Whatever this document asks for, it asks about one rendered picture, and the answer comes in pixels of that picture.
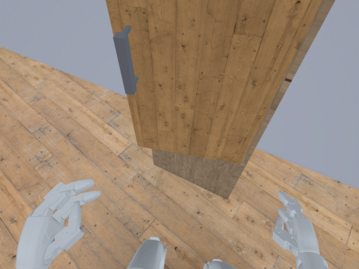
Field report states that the left robot hand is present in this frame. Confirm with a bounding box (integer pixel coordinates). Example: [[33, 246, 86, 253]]
[[15, 179, 101, 269]]

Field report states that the right robot hand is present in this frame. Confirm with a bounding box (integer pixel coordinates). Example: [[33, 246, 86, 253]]
[[273, 191, 320, 257]]

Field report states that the robot right forearm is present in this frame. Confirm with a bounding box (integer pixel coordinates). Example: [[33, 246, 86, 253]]
[[296, 252, 328, 269]]

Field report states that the robot left thigh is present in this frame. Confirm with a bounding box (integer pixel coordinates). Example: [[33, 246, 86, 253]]
[[127, 239, 167, 269]]

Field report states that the cupboard door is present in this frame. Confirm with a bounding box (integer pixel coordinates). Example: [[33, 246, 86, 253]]
[[106, 0, 322, 164]]

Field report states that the handle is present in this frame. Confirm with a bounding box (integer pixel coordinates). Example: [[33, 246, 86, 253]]
[[113, 25, 139, 95]]

